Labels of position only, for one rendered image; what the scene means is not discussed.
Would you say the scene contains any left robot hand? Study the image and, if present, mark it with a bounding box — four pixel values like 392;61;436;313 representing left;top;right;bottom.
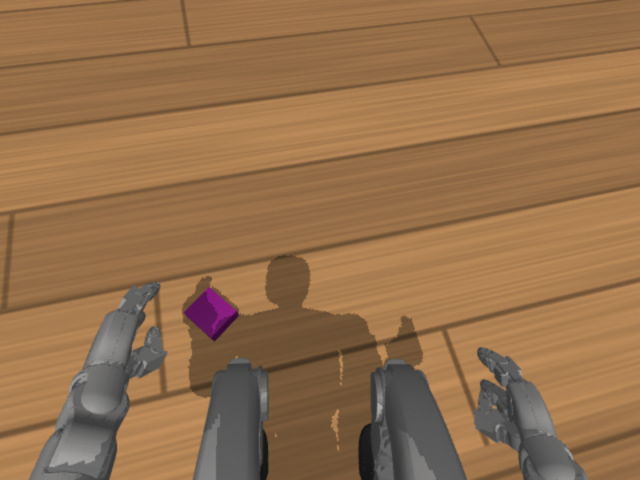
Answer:
82;282;167;379

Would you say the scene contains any small box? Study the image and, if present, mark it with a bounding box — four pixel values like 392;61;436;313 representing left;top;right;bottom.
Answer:
183;287;239;342

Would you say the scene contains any right robot arm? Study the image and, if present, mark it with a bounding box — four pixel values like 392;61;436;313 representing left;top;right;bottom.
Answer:
518;435;588;480

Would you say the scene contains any right robot hand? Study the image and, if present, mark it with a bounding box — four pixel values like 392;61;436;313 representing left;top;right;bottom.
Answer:
473;347;557;453

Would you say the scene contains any left robot arm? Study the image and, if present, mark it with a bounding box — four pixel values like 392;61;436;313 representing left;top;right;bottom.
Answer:
29;365;130;480

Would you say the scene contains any right robot foot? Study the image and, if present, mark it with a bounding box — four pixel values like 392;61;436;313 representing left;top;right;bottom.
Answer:
358;423;374;480

